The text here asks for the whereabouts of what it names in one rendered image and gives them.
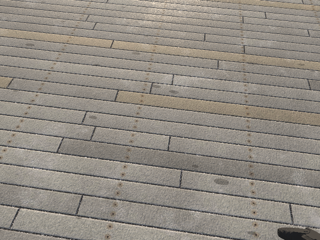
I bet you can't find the robot right hand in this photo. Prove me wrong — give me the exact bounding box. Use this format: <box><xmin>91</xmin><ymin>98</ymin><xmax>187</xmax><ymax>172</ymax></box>
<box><xmin>277</xmin><ymin>227</ymin><xmax>320</xmax><ymax>240</ymax></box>

